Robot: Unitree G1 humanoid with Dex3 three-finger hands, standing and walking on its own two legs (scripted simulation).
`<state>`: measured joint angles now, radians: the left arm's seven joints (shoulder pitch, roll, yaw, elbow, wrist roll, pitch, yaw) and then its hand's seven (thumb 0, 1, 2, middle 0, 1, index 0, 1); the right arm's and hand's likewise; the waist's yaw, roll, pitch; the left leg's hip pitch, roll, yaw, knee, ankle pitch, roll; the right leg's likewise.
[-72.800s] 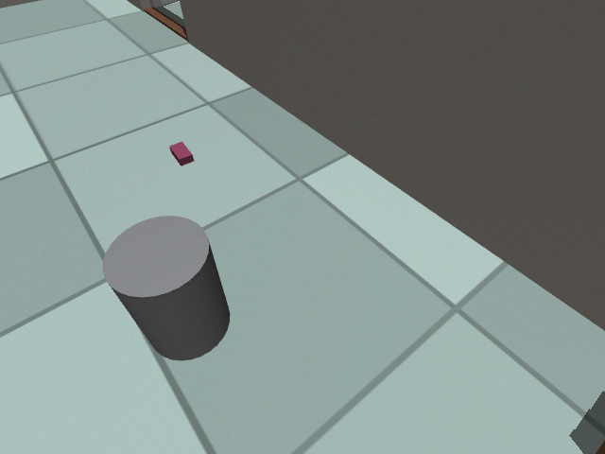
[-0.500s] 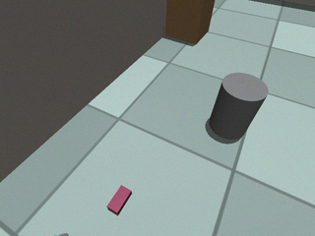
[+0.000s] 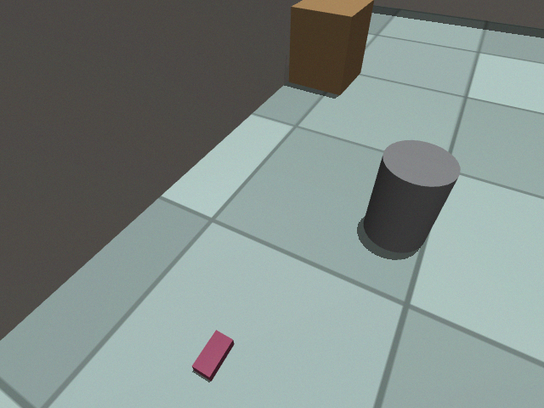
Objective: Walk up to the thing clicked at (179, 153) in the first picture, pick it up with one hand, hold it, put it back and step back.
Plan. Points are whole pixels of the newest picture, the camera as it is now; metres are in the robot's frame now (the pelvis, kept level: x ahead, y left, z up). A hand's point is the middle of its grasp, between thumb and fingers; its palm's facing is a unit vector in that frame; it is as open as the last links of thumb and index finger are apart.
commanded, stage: stand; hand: left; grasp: from above
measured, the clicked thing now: (213, 354) +0.47 +0.24 -0.76
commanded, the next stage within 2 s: step back in 1.66 s
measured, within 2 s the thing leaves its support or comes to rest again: neither
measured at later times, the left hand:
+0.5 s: hand out of the picture +0.07 +0.23 -0.16, palm faces +0.01 -0.94 -0.34, open 7.4 cm
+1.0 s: hand out of the picture +0.11 +0.23 -0.15, palm faces +0.01 -0.94 -0.35, open 7.4 cm
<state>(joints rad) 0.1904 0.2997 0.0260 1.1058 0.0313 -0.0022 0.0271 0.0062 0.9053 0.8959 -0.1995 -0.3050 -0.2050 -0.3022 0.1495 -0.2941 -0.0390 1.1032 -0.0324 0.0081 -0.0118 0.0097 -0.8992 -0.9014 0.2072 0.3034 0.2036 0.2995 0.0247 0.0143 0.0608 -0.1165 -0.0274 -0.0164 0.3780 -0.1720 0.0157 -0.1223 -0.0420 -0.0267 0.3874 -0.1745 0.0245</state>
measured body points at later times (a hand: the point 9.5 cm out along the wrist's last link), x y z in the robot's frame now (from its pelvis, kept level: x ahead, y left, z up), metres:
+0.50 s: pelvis +0.01 -0.02 +0.00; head +0.02 -0.02 +0.45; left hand +0.07 +0.28 -0.13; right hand +0.06 -0.31 -0.14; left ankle +0.03 +0.11 -0.74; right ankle +0.03 -0.13 -0.74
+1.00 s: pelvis +0.03 -0.02 +0.00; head +0.03 -0.03 +0.45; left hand +0.10 +0.27 -0.12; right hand +0.10 -0.31 -0.14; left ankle +0.03 +0.11 -0.74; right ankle +0.03 -0.13 -0.74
